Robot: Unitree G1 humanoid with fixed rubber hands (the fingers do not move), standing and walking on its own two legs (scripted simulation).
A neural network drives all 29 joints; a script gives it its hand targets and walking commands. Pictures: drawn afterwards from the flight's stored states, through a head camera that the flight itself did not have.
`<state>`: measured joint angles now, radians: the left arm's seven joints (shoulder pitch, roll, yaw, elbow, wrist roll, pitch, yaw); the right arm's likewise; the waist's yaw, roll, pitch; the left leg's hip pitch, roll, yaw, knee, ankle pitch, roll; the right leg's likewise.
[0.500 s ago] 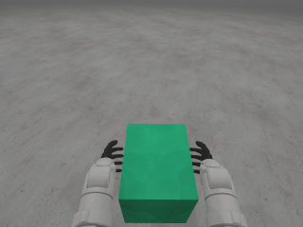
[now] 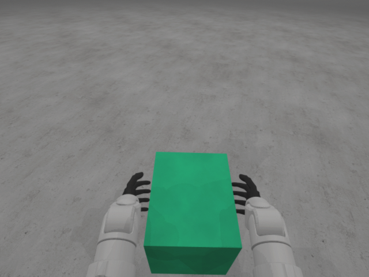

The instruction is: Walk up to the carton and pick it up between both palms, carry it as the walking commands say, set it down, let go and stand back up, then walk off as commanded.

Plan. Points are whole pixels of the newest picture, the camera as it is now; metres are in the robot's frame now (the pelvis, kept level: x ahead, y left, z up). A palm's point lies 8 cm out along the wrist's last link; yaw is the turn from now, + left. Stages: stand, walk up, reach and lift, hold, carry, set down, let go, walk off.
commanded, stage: hold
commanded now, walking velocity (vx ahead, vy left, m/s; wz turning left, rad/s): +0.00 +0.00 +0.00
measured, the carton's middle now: (190, 211) +0.32 +0.00 -0.03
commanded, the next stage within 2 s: carry in 0.08 s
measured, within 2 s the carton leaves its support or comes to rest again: neither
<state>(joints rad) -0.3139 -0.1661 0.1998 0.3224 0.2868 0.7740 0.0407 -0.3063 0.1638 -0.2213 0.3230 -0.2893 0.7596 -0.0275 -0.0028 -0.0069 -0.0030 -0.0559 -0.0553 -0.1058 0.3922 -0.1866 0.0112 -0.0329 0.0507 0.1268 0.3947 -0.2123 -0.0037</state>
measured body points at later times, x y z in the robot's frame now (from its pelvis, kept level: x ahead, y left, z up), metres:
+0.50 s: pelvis +0.11 -0.03 -0.01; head +0.07 -0.04 +0.44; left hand +0.42 +0.08 +0.10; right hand +0.40 -0.19 +0.09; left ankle +0.03 +0.12 -0.74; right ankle +0.02 -0.12 -0.74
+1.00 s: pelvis +0.40 -0.07 +0.01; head +0.42 -0.06 +0.45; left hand +0.73 -0.08 +0.09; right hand +0.59 -0.32 +0.10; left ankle +0.32 +0.04 -0.74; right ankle +0.42 -0.21 -0.69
